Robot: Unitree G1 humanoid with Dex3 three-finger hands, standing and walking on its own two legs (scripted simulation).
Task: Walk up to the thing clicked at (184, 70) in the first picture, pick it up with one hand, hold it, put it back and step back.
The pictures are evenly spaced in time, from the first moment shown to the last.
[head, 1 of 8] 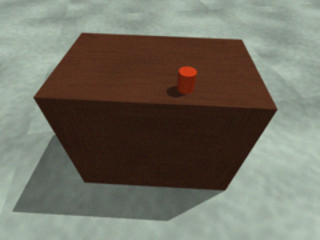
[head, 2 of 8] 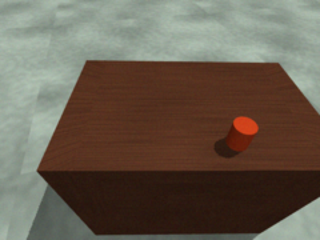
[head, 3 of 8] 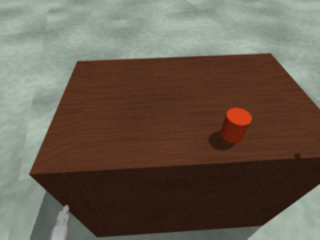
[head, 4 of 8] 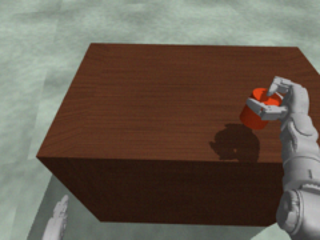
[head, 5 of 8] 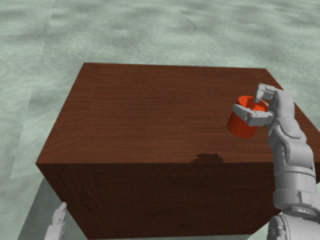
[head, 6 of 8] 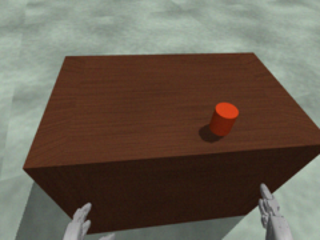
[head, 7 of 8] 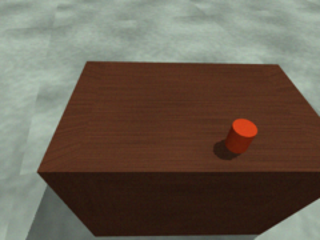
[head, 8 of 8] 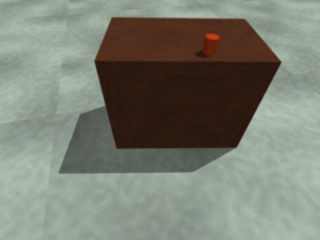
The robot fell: no
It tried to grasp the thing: yes
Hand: right
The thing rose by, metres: 0.23
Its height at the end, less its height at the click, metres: +0.00
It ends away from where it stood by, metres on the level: 0.01
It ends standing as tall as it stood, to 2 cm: yes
